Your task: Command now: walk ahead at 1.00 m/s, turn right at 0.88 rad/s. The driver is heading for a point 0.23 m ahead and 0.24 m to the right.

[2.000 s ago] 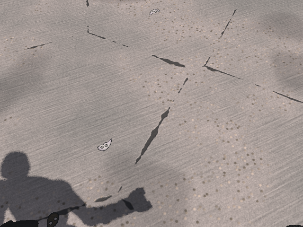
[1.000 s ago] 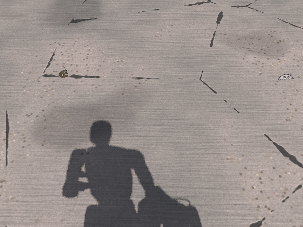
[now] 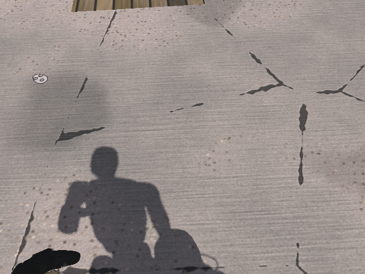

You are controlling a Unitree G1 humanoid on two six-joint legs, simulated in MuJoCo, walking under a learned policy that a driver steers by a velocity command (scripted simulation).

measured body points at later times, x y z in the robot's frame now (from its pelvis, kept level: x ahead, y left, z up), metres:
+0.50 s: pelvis +0.42 -0.02 +0.00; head +0.46 -0.04 +0.45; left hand +0.51 +0.25 -0.12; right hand +0.60 -0.30 -0.06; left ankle +0.62 +0.01 -0.71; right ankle +0.24 -0.04 -0.69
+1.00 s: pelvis +0.52 -0.06 +0.02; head +0.52 -0.07 +0.46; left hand +0.70 +0.15 -0.10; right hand +0.55 -0.34 -0.11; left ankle +0.62 +0.02 -0.72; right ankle +0.48 -0.19 -0.72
